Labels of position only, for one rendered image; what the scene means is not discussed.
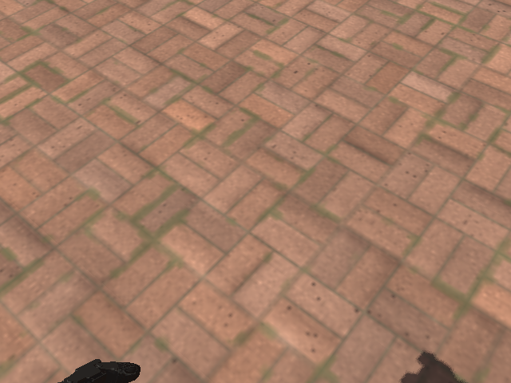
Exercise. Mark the left robot hand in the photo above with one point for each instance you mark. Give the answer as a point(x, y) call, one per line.
point(104, 372)

